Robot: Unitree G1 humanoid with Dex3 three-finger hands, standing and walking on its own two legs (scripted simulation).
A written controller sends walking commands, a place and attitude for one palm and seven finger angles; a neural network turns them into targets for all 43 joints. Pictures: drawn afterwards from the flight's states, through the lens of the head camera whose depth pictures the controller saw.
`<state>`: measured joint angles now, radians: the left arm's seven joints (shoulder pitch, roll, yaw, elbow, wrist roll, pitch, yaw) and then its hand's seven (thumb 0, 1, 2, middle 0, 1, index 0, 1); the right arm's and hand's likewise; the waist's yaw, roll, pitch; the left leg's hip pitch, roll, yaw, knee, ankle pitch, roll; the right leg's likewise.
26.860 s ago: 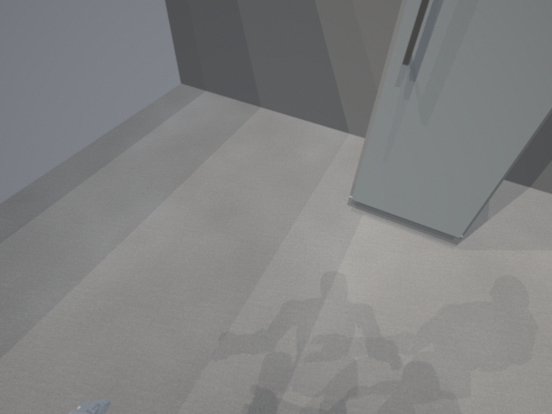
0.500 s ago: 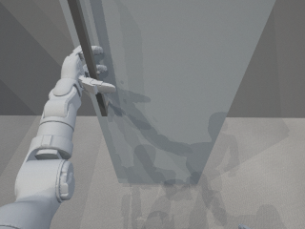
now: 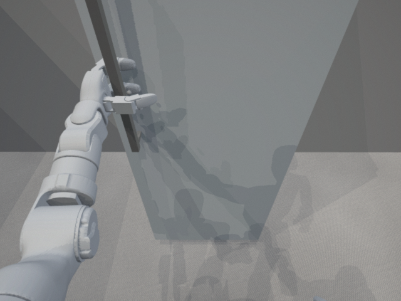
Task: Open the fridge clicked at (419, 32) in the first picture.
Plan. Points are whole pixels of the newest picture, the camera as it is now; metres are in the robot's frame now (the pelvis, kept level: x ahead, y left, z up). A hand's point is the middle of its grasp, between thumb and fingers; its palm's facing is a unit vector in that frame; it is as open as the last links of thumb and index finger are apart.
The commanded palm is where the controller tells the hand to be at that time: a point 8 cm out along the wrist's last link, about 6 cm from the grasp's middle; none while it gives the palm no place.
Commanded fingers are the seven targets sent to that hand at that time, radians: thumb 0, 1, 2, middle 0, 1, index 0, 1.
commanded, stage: grip the handle and tug to test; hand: left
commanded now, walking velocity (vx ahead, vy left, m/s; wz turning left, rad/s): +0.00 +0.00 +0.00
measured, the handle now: (113, 56) +0.50 +0.17 +0.26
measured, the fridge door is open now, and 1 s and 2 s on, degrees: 0 0 21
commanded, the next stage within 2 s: pull the door a little, standing still in 1.06 s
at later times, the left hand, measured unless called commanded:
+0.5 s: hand (128, 94) +0.45 +0.15 +0.21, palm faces +0.03 -1.00 +0.01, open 5.1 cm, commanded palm +0.42 +0.20 +0.20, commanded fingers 0.00 0.90 0.90 -0.45 -1.40 -0.45 -1.40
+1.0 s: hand (128, 95) +0.44 +0.15 +0.21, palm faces +0.03 -1.00 +0.02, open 5.1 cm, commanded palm +0.41 +0.20 +0.20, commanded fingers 0.00 0.90 0.90 -0.45 -1.40 -0.45 -1.40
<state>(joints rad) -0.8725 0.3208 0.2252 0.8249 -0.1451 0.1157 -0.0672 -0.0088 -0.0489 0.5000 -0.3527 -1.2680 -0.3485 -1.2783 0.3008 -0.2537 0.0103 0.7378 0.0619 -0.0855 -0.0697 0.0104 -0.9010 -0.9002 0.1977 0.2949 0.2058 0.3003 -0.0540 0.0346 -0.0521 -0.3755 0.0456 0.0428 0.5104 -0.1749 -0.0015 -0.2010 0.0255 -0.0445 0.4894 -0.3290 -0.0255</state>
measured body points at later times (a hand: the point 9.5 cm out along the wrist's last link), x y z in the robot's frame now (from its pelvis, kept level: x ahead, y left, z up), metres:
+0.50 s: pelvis +0.00 -0.01 +0.00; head +0.00 -0.02 +0.45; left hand +0.44 +0.20 +0.21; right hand +0.11 -0.27 -0.11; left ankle +0.05 +0.12 -0.73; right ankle -0.05 -0.10 -0.73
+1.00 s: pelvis +0.02 +0.00 +0.00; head +0.00 -0.01 +0.45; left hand +0.44 +0.20 +0.21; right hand +0.12 -0.26 -0.10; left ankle +0.05 +0.12 -0.73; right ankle -0.05 -0.10 -0.73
